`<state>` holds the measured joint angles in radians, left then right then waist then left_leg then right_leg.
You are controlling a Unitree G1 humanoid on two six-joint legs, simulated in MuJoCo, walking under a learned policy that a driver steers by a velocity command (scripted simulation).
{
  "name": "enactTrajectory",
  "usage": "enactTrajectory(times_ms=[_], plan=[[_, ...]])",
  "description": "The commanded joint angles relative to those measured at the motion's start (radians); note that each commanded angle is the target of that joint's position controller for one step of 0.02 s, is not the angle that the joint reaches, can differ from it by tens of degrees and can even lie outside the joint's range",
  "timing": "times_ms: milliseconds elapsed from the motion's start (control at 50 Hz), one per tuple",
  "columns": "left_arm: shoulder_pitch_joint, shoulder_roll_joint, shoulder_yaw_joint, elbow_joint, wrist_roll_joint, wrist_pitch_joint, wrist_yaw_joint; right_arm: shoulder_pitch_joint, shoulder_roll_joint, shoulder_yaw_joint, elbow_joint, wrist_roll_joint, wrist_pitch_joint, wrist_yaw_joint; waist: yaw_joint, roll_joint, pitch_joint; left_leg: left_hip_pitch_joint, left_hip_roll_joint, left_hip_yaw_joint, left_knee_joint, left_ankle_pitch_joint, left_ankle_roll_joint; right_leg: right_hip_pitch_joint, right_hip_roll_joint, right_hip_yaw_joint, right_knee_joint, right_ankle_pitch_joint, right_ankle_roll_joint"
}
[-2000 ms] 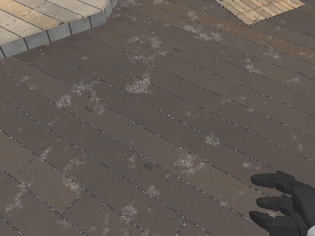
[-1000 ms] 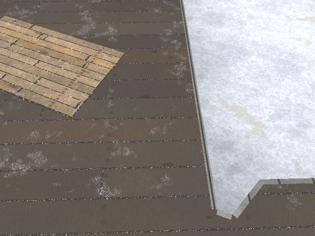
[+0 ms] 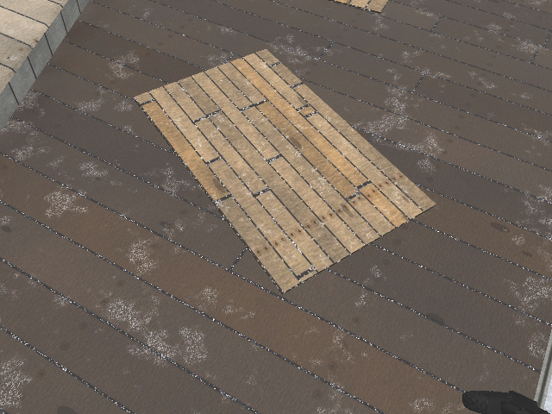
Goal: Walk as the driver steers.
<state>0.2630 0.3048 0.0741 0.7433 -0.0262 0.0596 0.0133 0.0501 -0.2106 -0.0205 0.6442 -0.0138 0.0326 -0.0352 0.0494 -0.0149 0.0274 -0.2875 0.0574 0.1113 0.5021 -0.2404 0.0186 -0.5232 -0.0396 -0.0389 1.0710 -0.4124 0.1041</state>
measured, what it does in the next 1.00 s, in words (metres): walks ahead: right foot, then left foot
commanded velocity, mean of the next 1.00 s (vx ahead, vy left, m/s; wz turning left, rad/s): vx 0.33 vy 0.00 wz -0.09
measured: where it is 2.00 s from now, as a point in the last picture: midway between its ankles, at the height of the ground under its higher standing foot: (283, 217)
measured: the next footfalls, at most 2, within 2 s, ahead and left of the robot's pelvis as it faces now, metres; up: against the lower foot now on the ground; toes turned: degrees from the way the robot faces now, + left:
right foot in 0.18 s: +0.02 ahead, -0.13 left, +0.00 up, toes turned -14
left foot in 0.78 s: +0.14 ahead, +0.08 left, +0.00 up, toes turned -12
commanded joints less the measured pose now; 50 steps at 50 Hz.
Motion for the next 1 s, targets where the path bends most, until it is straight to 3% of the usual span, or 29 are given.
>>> enactTrajectory(times_ms=[20,120,160,180,200,220,240,260,280,300,340,400,460,480,520,540,580,680,700,720,740,760,780,800,820,840,860,920,1000], plan=[[-0.071,0.023,-0.001,-0.124,0.008,-0.005,-0.007,-0.032,-0.180,-0.066,-0.060,0.001,-0.007,-0.018,-0.056,0.152,-0.127,0.159,0.275,-0.112,-0.121,0.411,0.206,0.004,-0.037,-0.010,-0.135,0.025,0.003],[-0.058,0.055,0.018,-0.179,0.008,0.003,-0.036,-0.006,-0.235,-0.099,-0.032,0.023,-0.008,-0.013,-0.051,0.182,-0.147,0.200,0.333,-0.076,-0.062,0.449,0.171,0.110,-0.011,-0.066,-0.361,0.059,-0.071],[0.005,0.068,0.036,-0.166,0.008,0.007,-0.032,0.003,-0.216,-0.102,-0.010,0.037,-0.006,-0.009,-0.013,0.138,-0.152,0.125,0.291,0.003,0.057,0.359,0.087,0.259,0.028,-0.074,-0.533,0.207,-0.131],[0.051,0.130,0.061,-0.160,0.014,0.002,-0.017,0.036,-0.183,-0.098,0.004,0.027,-0.006,-0.002,-0.004,-0.015,-0.135,-0.021,0.205,0.076,0.242,0.174,0.009,0.390,-0.019,0.063,-0.633,0.487,-0.187],[0.104,0.286,0.096,-0.161,0.034,-0.009,0.003,-0.055,-0.110,-0.073,-0.070,-0.021,-0.010,0.002,-0.003,-0.343,-0.116,-0.398,0.030,0.104,0.562,-0.361,-0.102,0.566,-0.281,0.483,-0.640,0.982,-0.362],[0.141,0.265,0.086,-0.179,0.067,-0.036,-0.005,-0.185,-0.127,-0.070,-0.109,-0.015,-0.021,0.002,0.078,-0.240,-0.225,-0.498,-0.055,-0.120,0.736,-0.481,-0.099,0.586,-0.356,0.624,-0.693,0.927,-0.502],[0.097,0.257,0.080,-0.178,0.064,-0.059,-0.011,-0.181,-0.154,-0.078,-0.095,0.014,-0.028,0.001,0.046,-0.140,-0.203,-0.530,-0.043,-0.181,0.777,-0.411,-0.074,0.587,-0.328,0.551,-0.706,0.813,-0.470],[0.033,0.238,0.077,-0.187,0.036,-0.067,-0.004,-0.159,-0.156,-0.081,-0.073,0.022,-0.033,-0.005,0.008,-0.094,-0.165,-0.539,-0.036,-0.204,0.759,-0.314,-0.055,0.560,-0.265,0.480,-0.697,0.730,-0.412],[-0.032,0.176,0.055,-0.201,0.003,-0.064,0.011,-0.148,-0.172,-0.082,-0.062,0.012,-0.031,-0.021,-0.018,-0.055,-0.149,-0.527,-0.034,-0.206,0.730,-0.225,-0.054,0.529,-0.234,0.428,-0.691,0.695,-0.359],[-0.090,0.160,0.049,-0.219,-0.001,-0.047,0.019,-0.095,-0.182,-0.088,-0.038,0.006,-0.035,-0.015,-0.055,-0.076,-0.145,-0.472,-0.028,-0.217,0.687,-0.177,-0.065,0.462,-0.198,0.396,-0.693,0.668,-0.339],[-0.111,0.150,0.047,-0.243,0.004,-0.028,0.028,-0.056,-0.162,-0.084,-0.014,0.005,-0.043,-0.003,-0.070,-0.101,-0.158,-0.410,-0.067,-0.196,0.643,-0.106,-0.083,0.421,-0.152,0.381,-0.698,0.644,-0.328],[-0.102,0.152,0.047,-0.251,0.004,-0.036,0.031,-0.064,-0.129,-0.066,-0.007,0.013,-0.041,0.000,-0.058,-0.089,-0.163,-0.412,-0.083,-0.190,0.536,-0.031,-0.092,0.436,-0.147,0.378,-0.687,0.587,-0.313],[-0.137,0.103,0.020,-0.257,0.034,-0.030,0.026,-0.029,-0.129,-0.057,0.021,0.022,-0.037,0.008,-0.045,-0.127,-0.183,-0.278,-0.038,-0.164,0.442,-0.009,-0.105,0.376,-0.137,0.322,-0.687,0.549,-0.304],[-0.112,0.072,0.007,-0.242,0.037,-0.032,0.017,-0.007,-0.118,-0.048,0.028,0.022,-0.038,0.017,-0.034,-0.128,-0.204,-0.218,-0.022,-0.142,0.392,0.001,-0.098,0.352,-0.125,0.310,-0.732,0.305,-0.304],[-0.040,0.141,0.022,-0.209,0.032,-0.040,-0.009,-0.001,-0.144,-0.050,0.023,0.046,-0.046,0.040,0.010,-0.201,-0.132,-0.206,-0.026,-0.085,0.364,-0.028,-0.070,0.302,-0.159,0.392,-0.843,-0.176,-0.326],[-0.039,0.166,0.029,-0.204,0.030,-0.050,-0.012,-0.026,-0.171,-0.056,0.010,0.056,-0.053,0.045,0.018,-0.209,-0.073,-0.249,-0.013,-0.090,0.354,-0.034,-0.044,0.295,-0.190,0.431,-0.874,-0.278,-0.329],[-0.045,0.164,0.029,-0.198,0.032,-0.072,-0.009,-0.033,-0.187,-0.060,0.001,0.063,-0.072,0.053,0.018,-0.180,-0.013,-0.351,0.006,-0.103,0.311,-0.066,-0.004,0.379,-0.230,0.448,-0.890,-0.297,-0.318],[-0.069,0.138,0.030,-0.179,0.005,-0.120,-0.012,0.048,-0.147,-0.045,0.023,0.055,-0.089,0.064,0.001,-0.126,-0.002,-0.304,0.043,-0.085,0.248,-0.130,0.056,0.404,-0.253,0.319,-0.884,-0.177,-0.283],[-0.039,0.141,0.023,-0.163,0.081,-0.111,-0.023,0.063,-0.187,-0.056,0.031,-0.042,-0.050,0.087,-0.028,-0.065,-0.032,-0.128,-0.035,-0.024,0.180,-0.147,0.054,0.308,-0.207,0.239,-0.886,-0.234,-0.242],[-0.102,0.143,0.025,-0.166,0.088,-0.106,-0.030,0.145,-0.170,-0.059,0.053,-0.034,-0.036,0.096,-0.088,-0.082,-0.028,0.004,-0.061,0.042,0.141,-0.055,0.055,0.232,-0.166,0.162,-0.849,-0.258,-0.219],[-0.137,0.128,0.024,-0.176,0.090,-0.101,-0.028,0.261,-0.179,-0.064,0.101,-0.022,-0.033,0.099,-0.142,-0.043,-0.023,0.129,-0.096,0.076,0.113,-0.061,0.060,0.145,-0.130,0.099,-0.755,-0.281,-0.202],[-0.173,0.088,0.009,-0.186,0.109,-0.097,-0.024,0.392,-0.209,-0.077,0.155,-0.012,-0.032,0.095,-0.192,0.057,-0.016,0.244,-0.100,0.011,0.077,-0.139,0.075,0.062,-0.062,-0.001,-0.504,-0.166,-0.186],[-0.250,0.011,-0.022,-0.224,0.120,-0.101,-0.023,0.544,-0.281,-0.091,0.180,-0.016,-0.044,0.084,-0.268,0.296,-0.038,0.366,0.087,-0.350,-0.065,-0.369,0.139,-0.154,0.030,-0.094,-0.053,-0.075,-0.143],[-0.257,-0.063,-0.043,-0.304,0.104,-0.113,-0.035,0.486,-0.317,-0.079,0.127,-0.007,-0.056,0.079,-0.190,0.415,-0.011,0.434,0.211,-0.891,-0.303,-0.453,0.247,-0.470,0.156,0.024,0.131,-0.140,-0.111],[-0.254,-0.008,-0.040,-0.303,0.105,-0.133,-0.043,0.415,-0.329,-0.098,0.091,-0.016,-0.057,0.066,-0.170,0.266,0.015,0.433,0.294,-1.017,-0.385,-0.563,0.320,-0.576,0.067,0.094,0.213,-0.067,-0.112],[-0.292,0.043,-0.029,-0.287,0.097,-0.151,-0.053,0.383,-0.302,-0.099,0.079,-0.022,-0.063,0.057,-0.167,0.117,0.035,0.375,0.267,-0.910,-0.350,-0.520,0.311,-0.541,0.013,0.116,0.190,0.028,-0.109],[-0.271,0.065,-0.022,-0.256,0.097,-0.154,-0.059,0.373,-0.289,-0.099,0.081,-0.017,-0.068,0.052,-0.139,0.040,0.035,0.310,0.221,-0.778,-0.324,-0.453,0.282,-0.454,-0.012,0.110,0.118,0.074,-0.103],[-0.237,0.072,-0.027,-0.228,0.086,-0.111,-0.068,0.386,-0.235,-0.080,0.100,0.008,-0.093,0.044,-0.104,0.082,0.061,0.201,0.089,-0.574,-0.386,-0.249,0.243,-0.277,-0.014,0.064,-0.060,0.181,-0.063],[-0.326,0.046,-0.044,-0.240,0.071,-0.095,-0.059,0.445,-0.227,-0.080,0.132,0.007,-0.099,0.044,-0.134,0.075,0.070,0.240,0.035,-0.496,-0.352,0.031,0.248,-0.257,0.029,0.023,-0.246,0.280,-0.043]])
Velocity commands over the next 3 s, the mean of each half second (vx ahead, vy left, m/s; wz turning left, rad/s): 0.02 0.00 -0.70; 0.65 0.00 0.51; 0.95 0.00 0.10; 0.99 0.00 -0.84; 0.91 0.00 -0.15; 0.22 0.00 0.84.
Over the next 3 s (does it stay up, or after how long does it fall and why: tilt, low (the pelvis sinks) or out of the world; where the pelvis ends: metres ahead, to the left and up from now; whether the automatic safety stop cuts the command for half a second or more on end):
stays up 1.75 -0.35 -0.01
